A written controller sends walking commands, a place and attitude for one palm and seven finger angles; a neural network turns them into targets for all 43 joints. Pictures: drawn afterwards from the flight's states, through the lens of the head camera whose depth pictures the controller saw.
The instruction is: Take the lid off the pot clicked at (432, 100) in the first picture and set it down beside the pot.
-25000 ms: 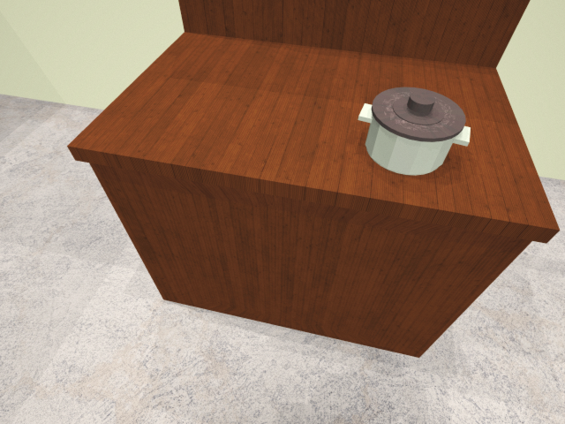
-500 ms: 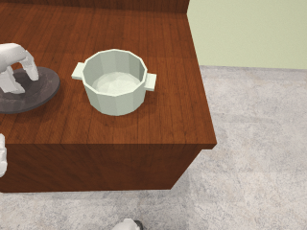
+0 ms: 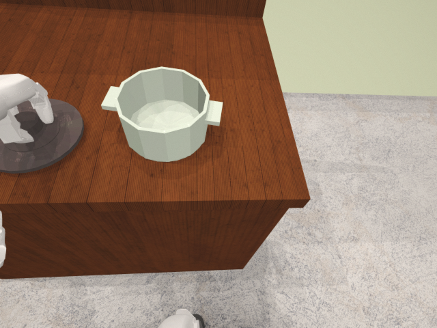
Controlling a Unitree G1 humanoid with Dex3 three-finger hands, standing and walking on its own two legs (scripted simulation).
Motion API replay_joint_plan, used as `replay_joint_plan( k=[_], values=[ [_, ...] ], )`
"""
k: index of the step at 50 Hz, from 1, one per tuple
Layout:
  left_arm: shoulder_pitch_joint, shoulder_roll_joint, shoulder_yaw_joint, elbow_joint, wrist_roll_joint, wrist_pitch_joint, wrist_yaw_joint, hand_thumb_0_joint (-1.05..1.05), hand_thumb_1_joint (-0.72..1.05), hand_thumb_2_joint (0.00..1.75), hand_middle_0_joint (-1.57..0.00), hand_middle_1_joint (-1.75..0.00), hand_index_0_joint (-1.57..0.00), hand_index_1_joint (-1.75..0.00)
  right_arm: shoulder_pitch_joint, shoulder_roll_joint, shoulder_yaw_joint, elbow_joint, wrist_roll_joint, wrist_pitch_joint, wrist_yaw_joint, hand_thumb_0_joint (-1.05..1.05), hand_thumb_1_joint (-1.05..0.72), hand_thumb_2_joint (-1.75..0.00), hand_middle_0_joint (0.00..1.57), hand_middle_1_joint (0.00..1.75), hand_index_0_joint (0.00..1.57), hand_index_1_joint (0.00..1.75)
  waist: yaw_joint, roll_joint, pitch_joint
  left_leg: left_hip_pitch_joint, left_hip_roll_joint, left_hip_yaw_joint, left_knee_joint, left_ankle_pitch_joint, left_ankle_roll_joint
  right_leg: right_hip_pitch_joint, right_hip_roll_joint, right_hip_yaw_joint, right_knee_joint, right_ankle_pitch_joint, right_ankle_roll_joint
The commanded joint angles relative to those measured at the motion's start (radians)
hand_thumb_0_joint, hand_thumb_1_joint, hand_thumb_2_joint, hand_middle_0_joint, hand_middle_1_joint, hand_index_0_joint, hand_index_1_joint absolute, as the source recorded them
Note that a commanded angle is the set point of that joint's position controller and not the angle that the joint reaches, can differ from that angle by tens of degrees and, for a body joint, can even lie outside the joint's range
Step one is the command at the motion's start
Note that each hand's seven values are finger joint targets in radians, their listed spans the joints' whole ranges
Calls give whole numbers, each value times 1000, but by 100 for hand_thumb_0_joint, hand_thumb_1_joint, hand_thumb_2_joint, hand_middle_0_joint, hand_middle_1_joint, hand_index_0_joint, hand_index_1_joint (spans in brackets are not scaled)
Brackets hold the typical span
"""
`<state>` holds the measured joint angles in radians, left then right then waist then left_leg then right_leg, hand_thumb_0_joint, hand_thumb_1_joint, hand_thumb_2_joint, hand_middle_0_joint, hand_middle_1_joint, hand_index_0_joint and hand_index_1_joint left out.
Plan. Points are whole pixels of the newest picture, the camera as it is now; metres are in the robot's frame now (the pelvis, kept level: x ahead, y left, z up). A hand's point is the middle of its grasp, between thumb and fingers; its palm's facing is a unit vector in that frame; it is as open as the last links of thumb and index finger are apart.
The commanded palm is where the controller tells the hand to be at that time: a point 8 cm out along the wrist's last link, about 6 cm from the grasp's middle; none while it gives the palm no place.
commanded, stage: open the fingers wide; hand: left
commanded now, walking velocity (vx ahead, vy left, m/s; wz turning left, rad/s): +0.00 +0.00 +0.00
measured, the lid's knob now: (26, 124) +0.46 +0.35 +0.07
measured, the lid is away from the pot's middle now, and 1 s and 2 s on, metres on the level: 0.25 0.26 0.26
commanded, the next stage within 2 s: raise the empty hand in 0.98 s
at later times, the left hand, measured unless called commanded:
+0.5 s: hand (10, 128) +0.43 +0.35 +0.09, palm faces -0.42 -0.12 -0.90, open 8.2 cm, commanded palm +0.46 +0.34 +0.16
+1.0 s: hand (4, 126) +0.44 +0.36 +0.09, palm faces -0.40 -0.12 -0.91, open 11.0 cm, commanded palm +0.46 +0.35 +0.16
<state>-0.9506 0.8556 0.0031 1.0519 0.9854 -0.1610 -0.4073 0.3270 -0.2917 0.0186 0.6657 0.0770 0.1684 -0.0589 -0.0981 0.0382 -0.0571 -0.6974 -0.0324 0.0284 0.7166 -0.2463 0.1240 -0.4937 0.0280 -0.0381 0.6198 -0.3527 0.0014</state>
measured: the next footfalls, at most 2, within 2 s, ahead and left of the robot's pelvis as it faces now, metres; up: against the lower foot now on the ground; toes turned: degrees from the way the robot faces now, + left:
none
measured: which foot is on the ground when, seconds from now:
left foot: down 0.00-1.00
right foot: down 0.00-1.00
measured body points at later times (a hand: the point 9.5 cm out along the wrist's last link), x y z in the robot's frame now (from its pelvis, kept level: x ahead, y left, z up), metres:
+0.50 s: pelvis -0.01 +0.01 +0.00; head +0.07 +0.04 +0.44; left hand +0.45 +0.35 +0.14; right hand +0.05 -0.28 -0.10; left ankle +0.06 +0.03 -0.71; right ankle -0.03 -0.15 -0.71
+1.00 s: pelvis +0.00 +0.02 +0.00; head +0.08 +0.05 +0.44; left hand +0.45 +0.37 +0.14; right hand +0.04 -0.27 -0.11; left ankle +0.06 +0.03 -0.71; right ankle -0.03 -0.15 -0.71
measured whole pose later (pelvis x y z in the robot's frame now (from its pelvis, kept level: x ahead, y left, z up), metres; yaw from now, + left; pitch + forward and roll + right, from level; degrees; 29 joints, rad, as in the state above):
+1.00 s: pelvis +0.00 +0.02 +0.00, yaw +1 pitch +13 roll -6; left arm -0.97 0.83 -0.04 1.04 0.97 -0.15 -0.38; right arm 0.33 -0.29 0.02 0.67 0.08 0.17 -0.07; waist -0.09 0.03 -0.06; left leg -0.69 -0.06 0.02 0.70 -0.23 0.15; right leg -0.49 0.02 -0.02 0.61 -0.35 -0.02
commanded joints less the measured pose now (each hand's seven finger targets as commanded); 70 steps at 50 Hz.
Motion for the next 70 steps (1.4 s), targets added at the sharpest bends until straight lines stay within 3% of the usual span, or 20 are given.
replay_joint_plan(
  k=[1, 2, 9, 10, 14, 16, 20, 32, 34, 41, 43, 44, 46, 48, 51, 53, 57, 61, 63, 70],
  values=[
    [-489, 381, 132, -270, -28, -25, 54, 0, 57, 85, -76, -100, -78, -101, 66, -205, -70, -81, 1, 2, -27, 0, -90, -90, 20, 30, 20, 30, 12, 169, -453, 685, 52, -195, -86, 247, -67, -225, 58, -29, -83, 65, -55],
    [-475, 335, 95, -229, -24, -16, 56, 0, 55, 85, -75, -100, -77, -101, 69, -201, -68, -77, 2, 0, -28, 0, -90, -90, 20, 30, 20, 30, 2, 174, -420, 688, 49, -201, -85, 233, -68, -249, 60, -32, -86, 57, -56],
    [-504, 270, 32, -238, -29, 4, 58, 0, 42, 81, -66, -96, -68, -97, 70, -204, -69, -62, 7, -12, -31, 0, -90, -90, 20, 30, 20, 30, -8, 170, -411, 705, 51, -215, -104, 129, -67, -268, 56, -25, -96, 29, -56],
    [-497, 265, 35, -259, -36, -4, 54, 0, 40, 81, -65, -96, -66, -97, 66, -203, -67, -64, 7, -17, -33, 0, -90, -90, 20, 30, 20, 30, 2, 187, -424, 739, 60, -227, -103, 194, -80, -273, 56, -31, -83, 41, -58],
    [-514, 280, 37, -206, -39, 12, 58, 0, 33, 79, -60, -93, -62, -94, 69, -211, -63, -54, 9, -21, -38, 0, -90, -90, 20, 30, 20, 30, -7, 116, -379, 652, 48, -219, -118, 52, -62, -256, 52, -24, -98, 16, -55],
    [-533, 277, 31, -250, -33, 5, 62, 0, 29, 78, -58, -92, -59, -93, 66, -209, -63, -55, 8, -27, -41, 0, -90, -90, 20, 30, 20, 30, -3, 169, -412, 702, 55, -229, -113, 121, -76, -266, 52, -25, -87, 33, -57],
    [-483, 229, 6, -169, -38, 14, 57, 0, 22, 77, -54, -90, -54, -90, 64, -206, -59, -58, 10, -35, -41, 0, -90, -90, 20, 30, 20, 30, -5, 119, -352, 652, 48, -216, -111, 103, -70, -271, 53, -25, -87, 34, -59],
    [-478, 285, 49, -185, -20, 15, 62, 0, -2, 74, -41, -80, -41, -80, 80, -204, -66, -69, 3, -23, -32, 0, -90, -90, 20, 30, 20, 30, 6, 148, -424, 688, 44, -212, -86, 247, -83, -249, 59, -25, -81, 70, -57],
    [-476, 285, 43, -152, -18, 23, 60, 0, -6, 74, -39, -79, -39, -79, 82, -209, -67, -62, 6, -19, -31, 0, -90, -90, 20, 30, 20, 30, -3, 107, -388, 650, 45, -209, -98, 157, -74, -254, 58, -24, -88, 44, -54],
    [-489, 306, 64, -216, -20, 2, 59, 0, -6, 75, -39, -77, -39, -77, 83, -207, -70, -66, 3, -19, -33, 0, -90, -90, 20, 30, 20, 30, 5, 177, -435, 729, 58, -230, -91, 257, -96, -276, 61, -23, -79, 56, -55],
    [-481, 254, 27, -180, -26, 9, 56, 0, -6, 75, -39, -77, -39, -77, 86, -205, -71, -62, 4, -19, -31, 0, -90, -90, 20, 30, 20, 30, -4, 143, -400, 705, 56, -236, -101, 193, -91, -292, 60, -24, -85, 37, -54],
    [-459, 284, 56, -167, -26, 11, 60, 0, -6, 76, -40, -77, -40, -77, 88, -206, -72, -63, 4, -18, -30, 0, -90, -90, 20, 30, 20, 30, 3, 128, -400, 689, 54, -232, -102, 177, -85, -276, 60, -22, -85, 37, -55],
    [-505, 281, 46, -244, -23, 3, 62, 0, -7, 76, -40, -77, -40, -77, 79, -206, -71, -70, 3, -16, -30, 0, -90, -90, 20, 30, 20, 30, 6, 177, -446, 741, 60, -248, -101, 244, -104, -285, 60, -19, -76, 49, -55],
    [-479, 218, 7, -197, -22, 11, 63, 0, -7, 76, -40, -77, -40, -77, 86, -202, -76, -63, 3, -15, -27, 0, -90, -90, 20, 30, 20, 30, -4, 162, -403, 743, 64, -263, -99, 220, -107, -324, 61, -20, -74, 34, -53],
    [-487, 277, 47, -189, -24, 13, 71, 0, -7, 77, -40, -76, -40, -76, 84, -208, -69, -66, 2, -16, -29, 0, -90, -90, 20, 30, 20, 30, 5, 140, -416, 708, 56, -253, -106, 185, -112, -291, 59, -14, -74, 36, -56],
    [-505, 235, 11, -182, -19, 25, 73, 0, -7, 78, -41, -75, -41, -75, 82, -207, -72, -64, 5, -18, -28, 0, -90, -90, 20, 30, 20, 30, -2, 140, -391, 698, 57, -259, -114, 139, -113, -307, 57, -12, -77, 22, -55],
    [-563, 269, 40, -293, -20, 15, 77, 0, -8, 78, -41, -75, -41, -75, 71, -203, -72, -78, 0, -26, -29, 0, -90, -90, 20, 30, 20, 30, 12, 210, -479, 801, 68, -298, -108, 234, -138, -303, 54, -7, -68, 41, -56],
    [-547, 246, 28, -228, -26, 40, 78, 0, -8, 78, -41, -75, -41, -75, 68, -205, -69, -73, 1, -27, -26, 0, -90, -90, 20, 30, 20, 30, 10, 162, -423, 761, 69, -306, -123, 168, -146, -313, 55, -3, -69, 25, -54],
    [-575, 156, -43, -234, -26, 60, 73, 0, -8, 78, -41, -75, -41, -75, 63, -197, -73, -73, 3, -29, -20, 0, -90, -90, 20, 30, 20, 30, 2, 155, -422, 770, 66, -311, -124, 138, -145, -324, 54, 0, -71, 17, -53],
    [-653, 150, -60, -225, -30, 89, 50, 0, -8, 78, -41, -75, -41, -75, 49, -197, -64, -73, 3, -34, -20, 0, -90, -90, 20, 30, 20, 30, 7, 128, -400, 738, 58, -320, -141, 41, -140, -301, 46, 5, -56, 6, -61]
  ],
)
